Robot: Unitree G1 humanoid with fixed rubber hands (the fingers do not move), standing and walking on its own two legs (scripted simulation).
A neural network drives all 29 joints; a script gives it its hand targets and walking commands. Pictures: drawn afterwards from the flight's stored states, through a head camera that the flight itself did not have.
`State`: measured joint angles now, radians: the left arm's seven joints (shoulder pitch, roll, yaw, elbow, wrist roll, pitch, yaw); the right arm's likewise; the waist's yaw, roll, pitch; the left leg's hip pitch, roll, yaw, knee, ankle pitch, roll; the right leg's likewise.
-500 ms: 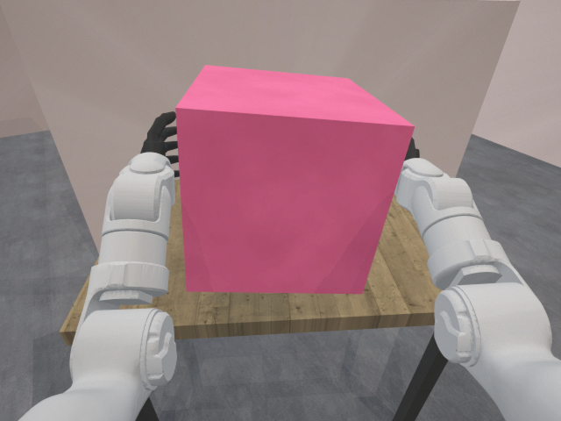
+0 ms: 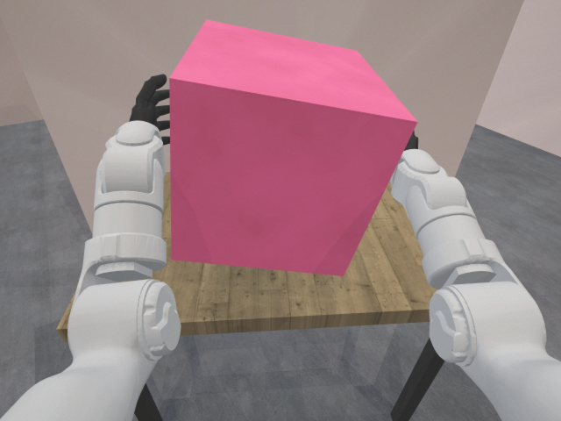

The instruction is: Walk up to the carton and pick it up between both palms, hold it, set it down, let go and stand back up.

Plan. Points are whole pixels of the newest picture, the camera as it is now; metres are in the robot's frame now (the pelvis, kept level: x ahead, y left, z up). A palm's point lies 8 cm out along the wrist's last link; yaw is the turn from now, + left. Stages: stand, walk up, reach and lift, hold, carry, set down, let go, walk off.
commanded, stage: set down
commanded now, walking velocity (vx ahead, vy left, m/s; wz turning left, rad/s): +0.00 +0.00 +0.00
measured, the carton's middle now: (273, 145) +0.47 +0.03 +0.24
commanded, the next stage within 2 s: none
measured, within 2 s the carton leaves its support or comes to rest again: neither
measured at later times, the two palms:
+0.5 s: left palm (160, 171) +0.42 +0.20 +0.21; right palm (382, 164) +0.45 -0.14 +0.21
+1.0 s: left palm (170, 177) +0.43 +0.19 +0.20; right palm (387, 174) +0.45 -0.16 +0.20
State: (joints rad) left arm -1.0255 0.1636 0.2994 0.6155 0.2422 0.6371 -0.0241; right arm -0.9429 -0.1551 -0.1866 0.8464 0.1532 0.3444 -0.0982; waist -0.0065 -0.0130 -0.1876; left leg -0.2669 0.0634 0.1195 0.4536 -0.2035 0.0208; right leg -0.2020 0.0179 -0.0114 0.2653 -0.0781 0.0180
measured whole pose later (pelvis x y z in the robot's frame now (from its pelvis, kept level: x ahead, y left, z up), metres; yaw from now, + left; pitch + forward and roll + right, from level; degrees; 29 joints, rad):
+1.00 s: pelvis +0.04 +0.00 +0.00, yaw +0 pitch +1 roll -3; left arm -0.82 0.13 0.24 0.58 0.20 0.50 0.02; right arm -0.88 -0.14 -0.20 0.93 0.11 0.14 -0.07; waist -0.01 -0.01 -0.10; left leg -0.20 0.06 0.12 0.43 -0.24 0.02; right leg -0.13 0.02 -0.01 0.24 -0.12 0.02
